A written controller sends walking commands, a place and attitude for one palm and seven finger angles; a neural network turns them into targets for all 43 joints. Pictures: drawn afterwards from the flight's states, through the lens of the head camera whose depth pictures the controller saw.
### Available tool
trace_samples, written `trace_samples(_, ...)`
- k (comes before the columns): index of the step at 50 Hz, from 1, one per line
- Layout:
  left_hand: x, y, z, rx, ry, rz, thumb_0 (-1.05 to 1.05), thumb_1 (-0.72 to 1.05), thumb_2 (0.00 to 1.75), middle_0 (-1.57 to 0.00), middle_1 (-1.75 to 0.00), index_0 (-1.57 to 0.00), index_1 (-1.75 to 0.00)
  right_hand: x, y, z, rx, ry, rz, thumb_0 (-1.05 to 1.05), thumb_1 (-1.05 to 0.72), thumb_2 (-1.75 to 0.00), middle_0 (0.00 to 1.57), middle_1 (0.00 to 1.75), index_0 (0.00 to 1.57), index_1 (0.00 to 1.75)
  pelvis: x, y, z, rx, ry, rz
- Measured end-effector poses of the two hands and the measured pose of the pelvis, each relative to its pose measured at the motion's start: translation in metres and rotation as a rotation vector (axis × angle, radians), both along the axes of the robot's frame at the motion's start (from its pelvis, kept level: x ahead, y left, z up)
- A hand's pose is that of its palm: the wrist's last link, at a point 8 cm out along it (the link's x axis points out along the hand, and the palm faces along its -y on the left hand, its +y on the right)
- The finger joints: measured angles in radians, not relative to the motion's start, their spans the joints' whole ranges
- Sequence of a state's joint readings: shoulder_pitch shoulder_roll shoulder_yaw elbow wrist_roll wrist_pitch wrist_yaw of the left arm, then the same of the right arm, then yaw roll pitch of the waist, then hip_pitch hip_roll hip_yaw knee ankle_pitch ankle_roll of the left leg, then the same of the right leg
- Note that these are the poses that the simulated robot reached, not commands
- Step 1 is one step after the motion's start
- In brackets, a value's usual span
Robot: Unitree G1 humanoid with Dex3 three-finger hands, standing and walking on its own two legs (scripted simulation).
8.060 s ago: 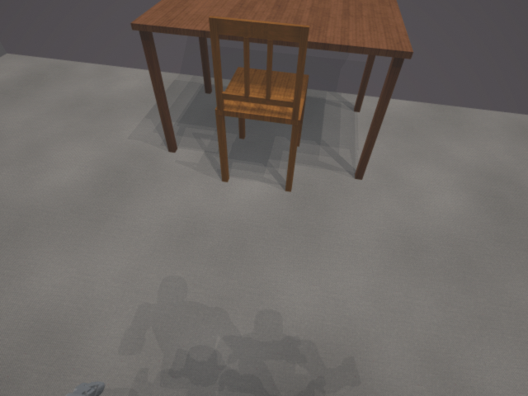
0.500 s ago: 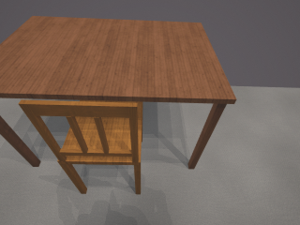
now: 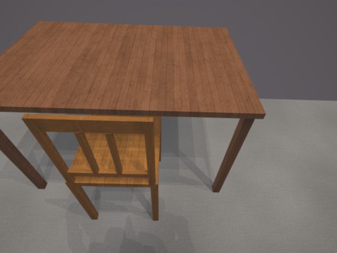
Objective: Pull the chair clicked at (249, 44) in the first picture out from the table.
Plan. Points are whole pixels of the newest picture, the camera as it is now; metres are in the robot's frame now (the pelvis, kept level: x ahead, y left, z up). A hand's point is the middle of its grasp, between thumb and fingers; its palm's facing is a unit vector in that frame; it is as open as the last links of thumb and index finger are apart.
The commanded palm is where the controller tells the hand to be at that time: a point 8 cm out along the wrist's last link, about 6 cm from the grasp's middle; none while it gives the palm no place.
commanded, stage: look again from close up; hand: left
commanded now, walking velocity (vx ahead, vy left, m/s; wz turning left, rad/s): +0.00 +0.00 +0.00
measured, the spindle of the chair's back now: (88, 153) +0.44 +0.31 -0.12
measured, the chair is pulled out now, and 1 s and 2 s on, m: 0.00 0.00 0.00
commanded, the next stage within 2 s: raise the hand toward the chair's back in 0.44 s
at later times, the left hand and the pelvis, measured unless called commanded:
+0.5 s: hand out of the picture -0.03 +0.14 -0.18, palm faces +0.07 -0.99 -0.14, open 7.4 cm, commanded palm none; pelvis +0.00 -0.01 +0.00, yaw +0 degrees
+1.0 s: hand (122, 241) +0.17 +0.13 -0.08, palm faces +0.06 -1.00 -0.02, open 9.5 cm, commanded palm +0.13 +0.20 -0.07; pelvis -0.02 -0.04 -0.10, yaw -1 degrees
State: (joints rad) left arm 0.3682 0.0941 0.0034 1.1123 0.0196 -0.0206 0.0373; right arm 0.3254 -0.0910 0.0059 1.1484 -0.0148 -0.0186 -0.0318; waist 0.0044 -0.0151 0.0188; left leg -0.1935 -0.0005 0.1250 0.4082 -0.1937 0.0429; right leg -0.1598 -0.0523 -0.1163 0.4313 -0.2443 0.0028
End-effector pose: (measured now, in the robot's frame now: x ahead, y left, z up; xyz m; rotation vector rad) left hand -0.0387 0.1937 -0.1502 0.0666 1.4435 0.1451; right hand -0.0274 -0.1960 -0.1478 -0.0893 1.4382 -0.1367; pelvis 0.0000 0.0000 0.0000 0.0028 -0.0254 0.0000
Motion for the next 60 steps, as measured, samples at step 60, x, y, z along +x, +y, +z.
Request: trace_samples(60, 0.167, 0.014, 0.097, 0.09, -1.498, -0.112, 0.01, 0.33, 0.66, -0.14, -0.21, -0.14, -0.21, 0.224, -0.048, -0.048, -0.04, -0.902, 0.292, 0.01, -0.9, -0.9, 0.2, 0.3, 0.2, 0.3, -0.034, -0.045, -0.13, -0.033, 0.305, 0.017)
